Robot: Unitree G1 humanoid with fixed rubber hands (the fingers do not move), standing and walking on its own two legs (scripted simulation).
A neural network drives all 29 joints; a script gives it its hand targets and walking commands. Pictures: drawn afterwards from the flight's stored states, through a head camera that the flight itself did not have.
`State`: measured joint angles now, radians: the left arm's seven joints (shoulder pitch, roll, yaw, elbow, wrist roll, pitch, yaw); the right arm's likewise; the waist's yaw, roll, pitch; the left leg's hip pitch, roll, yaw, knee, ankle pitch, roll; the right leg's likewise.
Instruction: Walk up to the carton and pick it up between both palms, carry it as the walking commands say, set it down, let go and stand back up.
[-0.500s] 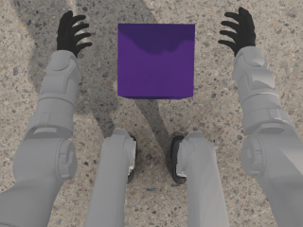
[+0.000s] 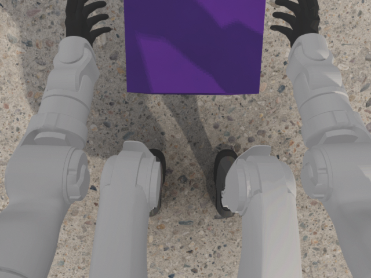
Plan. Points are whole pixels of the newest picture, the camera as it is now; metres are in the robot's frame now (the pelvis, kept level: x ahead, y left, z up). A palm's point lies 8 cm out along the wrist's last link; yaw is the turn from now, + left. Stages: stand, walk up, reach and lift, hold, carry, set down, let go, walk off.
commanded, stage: reach and lift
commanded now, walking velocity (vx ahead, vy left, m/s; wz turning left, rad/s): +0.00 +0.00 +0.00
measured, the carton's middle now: (191, 47) +0.51 +0.00 -0.25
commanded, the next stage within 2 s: none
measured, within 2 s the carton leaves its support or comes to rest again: leaves its support in 1.52 s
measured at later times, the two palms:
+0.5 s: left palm (91, 36) +0.51 +0.19 -0.18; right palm (292, 33) +0.52 -0.17 -0.18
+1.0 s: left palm (110, 36) +0.51 +0.16 -0.18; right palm (276, 33) +0.52 -0.15 -0.18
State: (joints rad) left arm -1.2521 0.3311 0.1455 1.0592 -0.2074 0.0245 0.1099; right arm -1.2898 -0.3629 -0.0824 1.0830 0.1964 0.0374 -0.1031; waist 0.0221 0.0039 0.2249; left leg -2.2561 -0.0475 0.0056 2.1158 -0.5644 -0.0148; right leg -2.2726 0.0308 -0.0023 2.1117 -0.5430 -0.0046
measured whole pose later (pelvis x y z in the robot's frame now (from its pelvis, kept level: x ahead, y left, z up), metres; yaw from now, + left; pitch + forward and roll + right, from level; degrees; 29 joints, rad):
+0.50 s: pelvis -0.01 +0.00 -0.01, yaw +0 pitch +39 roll +0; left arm -1.32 0.32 0.10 1.11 -0.25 0.01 0.14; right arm -1.36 -0.35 -0.04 1.15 0.24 0.02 -0.12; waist 0.02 0.01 0.27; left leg -2.28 -0.04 0.01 2.15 -0.55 -0.01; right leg -2.29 0.02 0.00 2.15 -0.53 0.00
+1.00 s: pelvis +0.00 +0.00 +0.00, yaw +0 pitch +40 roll +1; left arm -1.33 0.25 0.05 1.09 -0.24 -0.02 0.18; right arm -1.37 -0.29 0.00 1.14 0.24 -0.01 -0.18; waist 0.02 0.00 0.27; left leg -2.27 -0.05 0.00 2.13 -0.56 -0.02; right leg -2.28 0.04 0.00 2.12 -0.54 0.00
